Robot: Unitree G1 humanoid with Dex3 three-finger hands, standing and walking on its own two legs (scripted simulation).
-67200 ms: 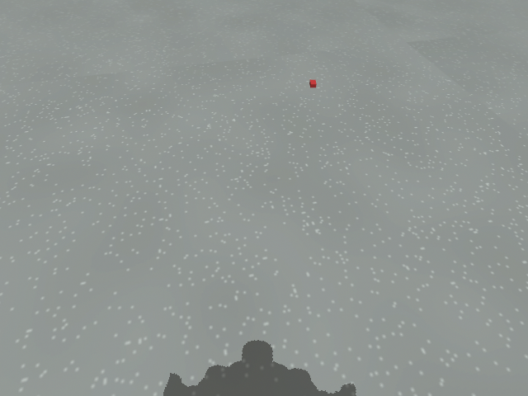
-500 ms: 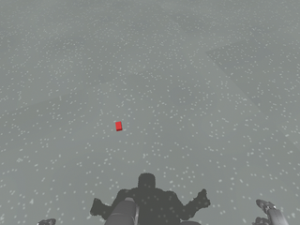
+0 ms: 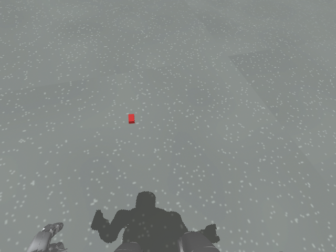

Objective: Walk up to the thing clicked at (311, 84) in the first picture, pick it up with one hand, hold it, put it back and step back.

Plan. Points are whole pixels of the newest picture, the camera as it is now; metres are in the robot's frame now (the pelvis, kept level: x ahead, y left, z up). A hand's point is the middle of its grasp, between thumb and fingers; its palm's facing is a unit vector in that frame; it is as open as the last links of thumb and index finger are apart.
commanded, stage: step back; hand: left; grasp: from above
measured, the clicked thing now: (131, 118) +0.99 +0.25 -0.75
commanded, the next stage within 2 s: stand in 1.30 s
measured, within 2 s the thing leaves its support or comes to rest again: neither
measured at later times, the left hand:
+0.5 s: hand out of the picture -0.05 +0.27 -0.14, palm faces +0.04 -0.90 -0.42, open 7.3 cm
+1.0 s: hand out of the picture +0.01 +0.23 -0.14, palm faces +0.05 -0.94 -0.35, open 7.3 cm
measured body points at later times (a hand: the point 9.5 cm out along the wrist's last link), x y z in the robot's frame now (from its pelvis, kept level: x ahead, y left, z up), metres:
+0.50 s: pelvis -0.11 -0.01 -0.01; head -0.10 -0.02 +0.44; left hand -0.06 +0.32 -0.11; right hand -0.07 -0.33 -0.14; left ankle -0.10 +0.11 -0.73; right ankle -0.11 -0.15 -0.73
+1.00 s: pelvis -0.07 -0.03 +0.00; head -0.06 -0.04 +0.45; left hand +0.01 +0.28 -0.12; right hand +0.00 -0.34 -0.14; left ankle -0.08 +0.10 -0.72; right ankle -0.03 -0.15 -0.73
